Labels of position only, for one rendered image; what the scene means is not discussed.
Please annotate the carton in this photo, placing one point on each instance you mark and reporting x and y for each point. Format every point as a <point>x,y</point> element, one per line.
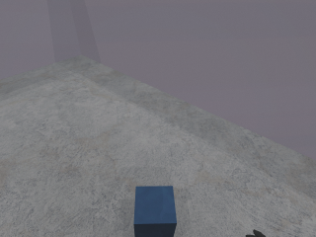
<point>154,211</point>

